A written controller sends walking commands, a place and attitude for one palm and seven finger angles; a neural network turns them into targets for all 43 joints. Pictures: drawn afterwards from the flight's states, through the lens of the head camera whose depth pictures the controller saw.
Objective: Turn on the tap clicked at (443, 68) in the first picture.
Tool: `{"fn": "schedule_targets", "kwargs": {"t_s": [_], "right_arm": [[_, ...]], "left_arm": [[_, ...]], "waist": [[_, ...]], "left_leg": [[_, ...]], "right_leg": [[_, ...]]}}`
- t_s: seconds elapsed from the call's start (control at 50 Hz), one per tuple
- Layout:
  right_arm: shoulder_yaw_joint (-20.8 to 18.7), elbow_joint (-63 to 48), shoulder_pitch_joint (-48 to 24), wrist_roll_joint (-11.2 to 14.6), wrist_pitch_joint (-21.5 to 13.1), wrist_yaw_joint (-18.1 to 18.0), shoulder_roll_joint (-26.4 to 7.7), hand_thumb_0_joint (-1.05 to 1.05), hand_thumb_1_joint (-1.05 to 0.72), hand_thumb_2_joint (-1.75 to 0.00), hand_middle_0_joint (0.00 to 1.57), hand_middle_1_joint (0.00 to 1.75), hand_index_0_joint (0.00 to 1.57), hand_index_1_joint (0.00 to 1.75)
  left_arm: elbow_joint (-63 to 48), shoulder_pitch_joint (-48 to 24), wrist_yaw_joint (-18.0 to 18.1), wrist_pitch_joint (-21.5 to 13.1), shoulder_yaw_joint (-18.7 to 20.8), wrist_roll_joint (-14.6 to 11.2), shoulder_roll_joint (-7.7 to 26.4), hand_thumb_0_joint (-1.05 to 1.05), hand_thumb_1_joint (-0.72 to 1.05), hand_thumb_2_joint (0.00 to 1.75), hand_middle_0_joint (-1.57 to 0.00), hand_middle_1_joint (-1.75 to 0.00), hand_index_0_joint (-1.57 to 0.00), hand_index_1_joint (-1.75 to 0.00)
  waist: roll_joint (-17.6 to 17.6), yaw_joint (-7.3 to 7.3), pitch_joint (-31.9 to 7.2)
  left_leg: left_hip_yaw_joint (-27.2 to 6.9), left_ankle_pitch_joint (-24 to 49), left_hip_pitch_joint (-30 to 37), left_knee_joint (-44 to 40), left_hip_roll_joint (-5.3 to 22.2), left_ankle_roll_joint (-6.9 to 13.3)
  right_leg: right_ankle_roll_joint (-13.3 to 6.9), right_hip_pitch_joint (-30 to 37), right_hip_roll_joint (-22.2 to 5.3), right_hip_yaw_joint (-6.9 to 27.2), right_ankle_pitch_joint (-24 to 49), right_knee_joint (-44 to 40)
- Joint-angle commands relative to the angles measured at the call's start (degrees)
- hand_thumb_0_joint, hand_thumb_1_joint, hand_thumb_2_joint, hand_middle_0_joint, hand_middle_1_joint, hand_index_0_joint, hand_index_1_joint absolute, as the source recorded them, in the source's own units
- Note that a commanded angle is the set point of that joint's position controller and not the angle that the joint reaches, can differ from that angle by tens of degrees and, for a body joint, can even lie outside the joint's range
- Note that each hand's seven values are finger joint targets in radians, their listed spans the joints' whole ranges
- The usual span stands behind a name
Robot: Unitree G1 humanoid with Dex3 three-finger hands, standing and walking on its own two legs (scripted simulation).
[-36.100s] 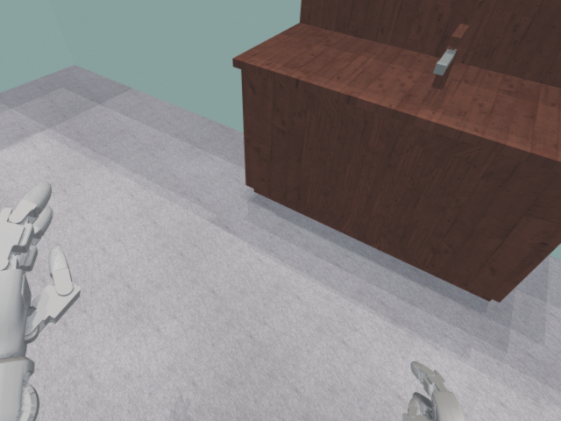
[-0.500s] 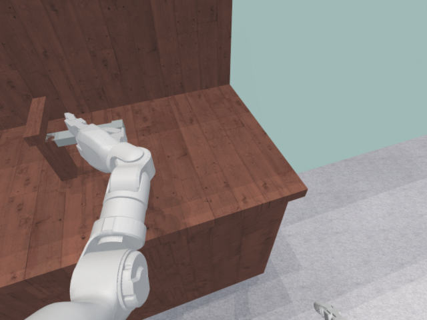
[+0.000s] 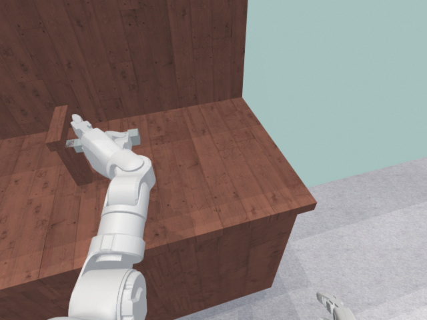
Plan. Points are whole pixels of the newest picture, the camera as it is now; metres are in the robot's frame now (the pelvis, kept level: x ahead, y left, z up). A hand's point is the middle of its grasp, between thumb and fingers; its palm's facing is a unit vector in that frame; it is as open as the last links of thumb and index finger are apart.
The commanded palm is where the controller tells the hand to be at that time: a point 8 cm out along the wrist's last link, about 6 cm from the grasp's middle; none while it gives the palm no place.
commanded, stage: lift the hand up off the lever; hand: left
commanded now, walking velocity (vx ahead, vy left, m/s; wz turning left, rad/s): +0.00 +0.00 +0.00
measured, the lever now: (133, 137) +0.50 +0.22 +0.09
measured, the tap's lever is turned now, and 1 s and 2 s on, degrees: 86 86 86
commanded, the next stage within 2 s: draw the hand back beside the body in 0.34 s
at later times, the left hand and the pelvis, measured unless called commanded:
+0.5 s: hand (134, 136) +0.40 +0.17 +0.17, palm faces +0.72 -0.68 -0.09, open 7.8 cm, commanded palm +0.33 +0.20 +0.17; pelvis -0.01 +0.00 +0.00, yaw +0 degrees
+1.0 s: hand (97, 180) +0.28 +0.20 +0.18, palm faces +0.25 -0.94 -0.24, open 7.7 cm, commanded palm +0.25 +0.24 +0.17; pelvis -0.02 +0.01 +0.02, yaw -2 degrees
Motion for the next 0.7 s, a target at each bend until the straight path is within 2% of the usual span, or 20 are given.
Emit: {"fn": "schedule_targets", "kwargs": {"t_s": [0.0,0.06,0.08,0.14,0.16,0.18,0.26,0.28,0.36,0.42,0.44,0.48,0.52,0.54,0.58,0.6,0.62,0.64,0.66,0.68], "right_arm": [[-1.57,-7.97,-7.55,0.31,-2.47,-0.17,-5.75,0.00,-0.90,-0.90,0.20,0.30,0.20,0.30],[-1.39,-7.78,-7.91,0.24,-2.42,0.18,-5.36,0.00,-0.90,-0.90,0.20,0.30,0.20,0.30],[-1.59,-7.67,-7.87,0.18,-2.03,0.09,-5.66,0.00,-0.90,-0.90,0.20,0.30,0.20,0.30],[-1.19,-7.90,-8.96,0.42,-2.01,0.22,-5.30,0.00,-0.90,-0.90,0.20,0.30,0.20,0.30],[-1.11,-7.72,-9.20,0.48,-1.94,0.18,-5.26,0.00,-0.90,-0.90,0.20,0.30,0.20,0.30],[-1.26,-7.38,-9.40,0.53,-1.66,-0.03,-5.67,0.00,-0.90,-0.90,0.20,0.30,0.20,0.30],[-0.76,-6.67,-10.45,0.59,-2.41,-0.11,-5.14,0.00,-0.90,-0.90,0.20,0.30,0.20,0.30],[-0.97,-6.35,-10.48,0.46,-2.48,-0.09,-5.25,0.00,-0.90,-0.90,0.20,0.30,0.20,0.30],[-1.04,-6.23,-10.18,0.13,-2.93,0.20,-4.80,0.00,-0.90,-0.90,0.20,0.30,0.20,0.30],[-1.13,-6.11,-9.51,0.16,-2.78,0.13,-5.01,0.00,-0.90,-0.90,0.20,0.30,0.20,0.30],[-1.32,-7.42,-6.61,0.39,-0.83,-1.01,-6.63,0.00,-0.90,-0.90,0.20,0.30,0.20,0.30],[-1.65,-9.73,-5.43,1.16,0.40,-2.88,-6.95,0.00,-0.90,-0.90,0.20,0.30,0.20,0.30],[-0.89,-11.96,-5.31,2.20,1.86,-3.95,-6.38,0.00,-0.90,-0.90,0.20,0.30,0.20,0.30],[-0.44,-12.84,-5.51,2.80,2.43,-4.45,-6.36,0.00,-0.90,-0.90,0.20,0.30,0.20,0.30],[0.36,-14.07,-7.57,3.88,3.43,-5.42,-6.20,0.00,-0.90,-0.90,0.20,0.30,0.20,0.30],[1.03,-15.42,-9.22,4.48,3.43,-5.75,-5.80,0.00,-0.90,-0.90,0.20,0.30,0.20,0.30],[1.30,-15.69,-10.52,4.71,3.20,-6.10,-5.75,0.00,-0.90,-0.90,0.20,0.30,0.20,0.30],[0.65,-14.28,-5.52,3.56,2.88,-4.72,-6.54,0.00,-0.90,-0.90,0.20,0.30,0.20,0.30],[0.65,-15.87,-5.82,4.02,2.43,-4.27,-6.45,0.00,-0.90,-0.90,0.20,0.30,0.20,0.30],[0.48,-15.80,-7.03,4.17,2.03,-4.18,-6.70,0.00,-0.90,-0.90,0.20,0.30,0.20,0.30]], "left_arm": [[-13.67,-26.29,-0.16,-2.74,-2.45,1.81,7.11,0.00,0.90,0.90,-0.15,-0.15,-0.15,-0.15],[-13.73,-26.17,0.10,-1.89,-3.56,2.02,5.71,0.00,0.90,0.90,-0.15,-0.15,-0.15,-0.15],[-13.70,-24.26,-0.03,-1.87,-1.64,1.96,8.00,0.00,0.90,0.90,-0.15,-0.15,-0.15,-0.15],[-14.32,-25.67,-0.04,-1.20,-3.83,1.50,5.39,0.00,0.90,0.90,-0.15,-0.15,-0.15,-0.15],[-13.24,-25.09,-0.02,-0.90,-3.75,1.47,5.34,0.00,0.90,0.90,-0.15,-0.15,-0.15,-0.15],[-12.40,-24.12,-0.29,-0.80,-1.95,1.26,7.68,0.00,0.90,0.90,-0.15,-0.15,-0.15,-0.15],[-11.53,-29.99,0.42,-1.19,-4.20,1.89,5.30,0.00,0.90,0.90,-0.15,-0.15,-0.15,-0.15],[-12.02,-30.48,0.39,-1.51,-3.89,2.36,6.10,0.00,0.90,0.90,-0.15,-0.15,-0.15,-0.15],[-11.74,-31.76,1.22,-2.41,-4.65,3.18,5.18,0.00,0.90,0.90,-0.15,-0.15,-0.15,-0.15],[-10.36,-31.65,1.26,-2.46,-4.16,2.86,5.51,0.00,0.90,0.90,-0.15,-0.15,-0.15,-0.15],[-16.23,-26.29,-8.35,-3.34,-14.60,4.85,3.76,0.00,0.90,0.90,-0.15,-0.15,-0.15,-0.15],[-19.29,-20.89,-14.97,-4.93,-6.93,2.94,12.25,0.00,0.90,0.90,-0.15,-0.16,-0.15,-0.16],[-22.34,-12.15,-20.98,-5.42,-7.50,1.04,13.11,0.00,0.90,0.90,-0.16,-0.16,-0.16,-0.16],[-22.43,-7.59,-24.62,-5.40,-7.12,-0.56,14.05,0.00,0.90,0.90,-0.16,-0.17,-0.16,-0.17],[-22.83,-0.37,-27.12,-3.73,-1.09,-4.63,17.54,0.00,0.90,0.90,-0.16,-0.17,-0.16,-0.17],[-25.84,0.59,-27.35,-2.82,-1.67,-6.39,16.11,0.00,0.90,0.90,-0.16,-0.18,-0.16,-0.18],[-27.17,1.42,-26.73,-1.75,0.50,-7.52,17.56,0.00,0.90,0.90,-0.16,-0.18,-0.16,-0.18],[-23.36,9.85,-32.88,-7.02,-0.66,-5.56,27.21,0.00,0.90,0.90,-0.16,-0.18,-0.16,-0.18],[-24.99,11.44,-35.67,-10.55,2.01,-6.53,29.32,0.00,0.90,0.90,-0.16,-0.19,-0.16,-0.19],[-27.41,11.53,-36.92,-12.99,4.67,-6.84,33.34,0.00,0.90,0.90,-0.16,-0.19,-0.16,-0.19]], "waist": [[-3.85,0.32,-14.48],[-3.99,0.40,-14.57],[-3.17,1.24,-14.86],[-4.79,0.62,-13.81],[-6.02,0.54,-12.83],[-5.40,1.12,-12.26],[-5.36,0.16,-10.53],[-3.34,0.52,-10.93],[-1.50,0.63,-13.85],[-2.93,0.40,-14.49],[-5.68,-2.66,-14.29],[-4.93,-0.05,-17.98],[-7.19,0.73,-17.13],[-8.53,1.09,-14.69],[-8.08,3.52,-10.90],[-8.90,3.79,-8.56],[-9.47,4.21,-6.61],[-10.68,0.98,0.25],[-9.78,2.48,-0.36],[-6.17,3.30,0.18]], "left_leg": [[3.24,16.98,8.13,-1.90,-1.17,2.09],[3.36,18.18,8.64,-1.71,-1.00,1.75],[3.08,18.84,9.26,-2.16,-0.98,1.58],[3.37,17.87,8.86,-2.35,-0.93,1.76],[3.30,17.16,8.48,-2.59,-0.82,1.77],[2.98,16.37,8.56,-3.22,-0.85,1.75],[3.07,12.65,7.89,-3.55,-0.78,2.04],[2.71,12.84,8.70,-3.73,-0.66,1.76],[3.03,13.23,8.61,-2.94,-0.78,1.64],[2.75,13.11,8.36,-3.07,-0.70,1.66],[3.56,14.93,10.42,-3.22,-0.89,2.77],[4.18,18.55,11.69,-3.76,-1.36,3.86],[4.20,19.50,12.10,-4.55,-1.11,4.03],[4.27,18.26,11.40,-5.37,-0.94,4.08],[4.26,15.62,11.10,-7.43,-0.79,3.96],[4.47,14.00,10.87,-8.13,-0.85,4.05],[4.59,12.29,10.82,-8.31,-0.77,4.04],[4.28,9.17,10.43,-9.98,0.97,4.14],[4.43,8.46,9.67,-10.28,0.49,4.52],[4.11,8.43,10.14,-10.55,0.27,4.53]], "right_leg": [[3.16,5.82,-3.39,2.17,21.77,-5.76],[3.22,6.34,-3.53,2.11,23.66,-5.67],[2.94,6.75,-3.19,1.91,23.04,-5.71],[3.23,6.75,-3.55,2.12,22.74,-6.43],[3.31,6.57,-3.54,2.11,21.96,-6.84],[3.12,6.39,-3.28,2.16,19.91,-7.37],[3.20,4.10,-3.39,2.58,14.48,-8.64],[2.83,3.58,-3.01,2.44,13.42,-8.49],[2.73,3.91,-3.08,2.68,13.84,-7.44],[2.82,4.34,-3.15,2.54,13.86,-7.29],[2.67,5.90,-3.09,4.40,20.50,-5.49],[2.99,11.25,-3.22,5.04,28.82,-5.45],[3.82,14.07,-3.55,5.58,34.07,-5.48],[4.02,14.62,-3.40,5.68,33.91,-6.20],[4.13,16.43,-3.14,5.87,30.63,-8.93],[4.45,16.12,-3.26,6.11,27.85,-10.40],[4.85,15.48,-3.45,6.82,25.24,-12.14],[5.48,13.16,-4.12,7.45,24.52,-13.30],[5.28,14.29,-4.01,8.06,23.52,-13.41],[4.77,14.16,-3.99,8.53,21.55,-14.31]]}}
